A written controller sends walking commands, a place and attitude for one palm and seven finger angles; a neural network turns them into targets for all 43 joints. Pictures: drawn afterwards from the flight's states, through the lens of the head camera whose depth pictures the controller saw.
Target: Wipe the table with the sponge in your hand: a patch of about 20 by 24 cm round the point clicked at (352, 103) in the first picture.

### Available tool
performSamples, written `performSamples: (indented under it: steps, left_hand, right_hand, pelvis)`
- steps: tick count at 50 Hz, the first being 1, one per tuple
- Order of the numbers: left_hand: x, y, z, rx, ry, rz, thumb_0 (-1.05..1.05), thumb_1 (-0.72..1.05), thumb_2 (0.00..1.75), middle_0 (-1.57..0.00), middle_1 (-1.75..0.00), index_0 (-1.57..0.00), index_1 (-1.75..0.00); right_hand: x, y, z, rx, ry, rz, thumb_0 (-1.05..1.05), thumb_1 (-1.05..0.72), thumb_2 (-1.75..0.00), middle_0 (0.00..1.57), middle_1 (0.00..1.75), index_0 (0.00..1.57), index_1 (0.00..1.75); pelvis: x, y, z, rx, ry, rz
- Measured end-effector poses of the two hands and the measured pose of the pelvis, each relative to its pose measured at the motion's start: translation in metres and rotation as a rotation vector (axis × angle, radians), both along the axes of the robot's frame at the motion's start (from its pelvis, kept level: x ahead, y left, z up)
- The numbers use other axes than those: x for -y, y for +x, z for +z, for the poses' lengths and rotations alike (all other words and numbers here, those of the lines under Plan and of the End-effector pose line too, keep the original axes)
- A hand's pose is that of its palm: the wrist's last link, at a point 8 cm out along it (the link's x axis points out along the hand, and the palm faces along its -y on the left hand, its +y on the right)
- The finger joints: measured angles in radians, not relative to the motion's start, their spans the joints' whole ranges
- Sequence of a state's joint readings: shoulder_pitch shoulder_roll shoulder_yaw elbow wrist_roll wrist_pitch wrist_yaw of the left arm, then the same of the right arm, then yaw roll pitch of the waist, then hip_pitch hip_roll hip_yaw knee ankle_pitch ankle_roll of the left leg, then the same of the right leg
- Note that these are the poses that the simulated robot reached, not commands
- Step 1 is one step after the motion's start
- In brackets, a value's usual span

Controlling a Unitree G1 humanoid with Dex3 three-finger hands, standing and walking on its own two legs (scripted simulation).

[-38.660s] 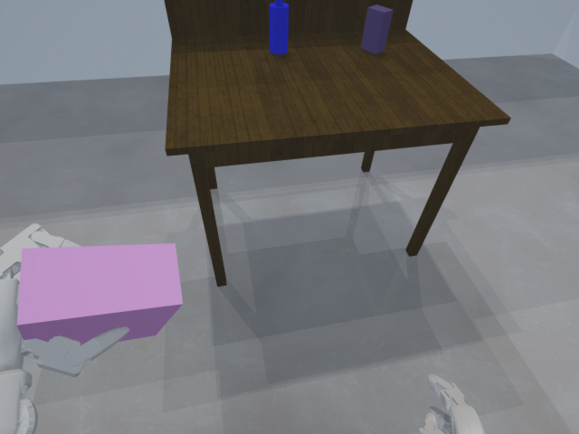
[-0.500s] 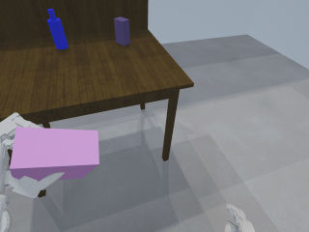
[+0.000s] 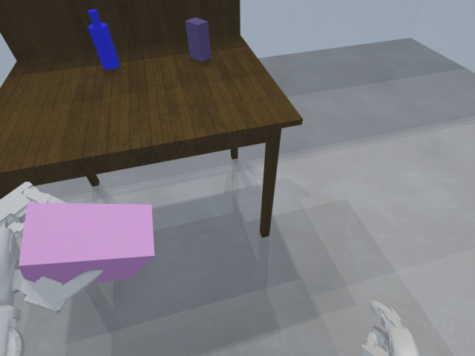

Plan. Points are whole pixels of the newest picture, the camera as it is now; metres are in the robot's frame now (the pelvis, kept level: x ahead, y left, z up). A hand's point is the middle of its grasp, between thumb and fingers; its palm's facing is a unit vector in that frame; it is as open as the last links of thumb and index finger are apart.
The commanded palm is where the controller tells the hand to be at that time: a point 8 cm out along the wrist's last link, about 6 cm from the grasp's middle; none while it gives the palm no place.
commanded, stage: stand and wait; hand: left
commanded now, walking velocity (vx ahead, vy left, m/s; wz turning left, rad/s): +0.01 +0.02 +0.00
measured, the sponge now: (107, 246) +0.23 +0.18 +0.15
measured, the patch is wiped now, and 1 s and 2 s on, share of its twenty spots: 1.00 1.00 1.00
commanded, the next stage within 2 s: none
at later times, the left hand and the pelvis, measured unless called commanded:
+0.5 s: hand (37, 229) +0.24 +0.27 +0.16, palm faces +0.38 -0.85 -0.37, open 10.1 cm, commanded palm +0.19 +0.31 +0.18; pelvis +0.03 +0.04 +0.01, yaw -1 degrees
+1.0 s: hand (28, 230) +0.24 +0.28 +0.16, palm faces +0.38 -0.86 -0.35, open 10.1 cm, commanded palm +0.19 +0.32 +0.18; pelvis +0.02 +0.05 +0.01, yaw -2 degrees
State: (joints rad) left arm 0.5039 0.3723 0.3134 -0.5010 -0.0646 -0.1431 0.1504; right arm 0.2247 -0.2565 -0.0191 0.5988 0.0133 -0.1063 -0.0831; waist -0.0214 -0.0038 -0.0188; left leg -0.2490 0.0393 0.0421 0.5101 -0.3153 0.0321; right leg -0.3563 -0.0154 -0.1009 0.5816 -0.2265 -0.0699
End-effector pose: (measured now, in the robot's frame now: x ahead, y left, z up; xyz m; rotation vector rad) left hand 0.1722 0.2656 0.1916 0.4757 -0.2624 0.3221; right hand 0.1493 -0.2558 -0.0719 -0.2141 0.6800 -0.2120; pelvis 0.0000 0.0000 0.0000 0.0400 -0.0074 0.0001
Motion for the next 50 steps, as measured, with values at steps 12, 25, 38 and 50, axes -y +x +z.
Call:
performSamples:
  steps: [12, 25, 38, 50]
  left_hand:
    - [-0.02, 0.019, -0.012, -0.024, -0.051, 0.031, -0.01, -0.51, 1.05, -0.73, -1.35, -0.74, -1.34]
    - [-0.047, 0.031, -0.013, -0.055, -0.059, 0.043, -0.01, -0.51, 1.05, -0.73, -1.35, -0.74, -1.34]
    - [-0.058, 0.031, -0.013, -0.038, -0.088, 0.038, -0.01, -0.51, 1.05, -0.73, -1.35, -0.74, -1.34]
    - [-0.057, 0.028, -0.013, -0.046, -0.087, 0.038, -0.01, -0.5, 1.05, -0.73, -1.35, -0.74, -1.34]
  right_hand:
    - [-0.031, 0.018, -0.004, -0.036, 0.028, 0.036, 0.02, -0.91, -0.9, 0.21, 0.3, 0.2, 0.3]
    - [-0.067, 0.041, 0.005, -0.029, 0.049, 0.068, 0.02, -0.9, -0.9, 0.21, 0.3, 0.2, 0.3]
    - [-0.074, 0.05, 0.018, 0.004, 0.02, 0.067, 0.02, -0.9, -0.9, 0.21, 0.3, 0.2, 0.3]
    - [-0.073, 0.034, 0.013, -0.028, 0.025, 0.05, 0.02, -0.9, -0.9, 0.21, 0.3, 0.2, 0.3]
  pelvis:
    - [-0.014, 0.017, 0.001, 0.021, -0.027, -0.006]
    - [-0.036, 0.028, 0.007, 0.012, -0.044, -0.017]
    - [-0.046, 0.029, 0.009, 0.012, -0.049, -0.023]
    - [-0.047, 0.024, 0.01, 0.013, -0.048, -0.027]
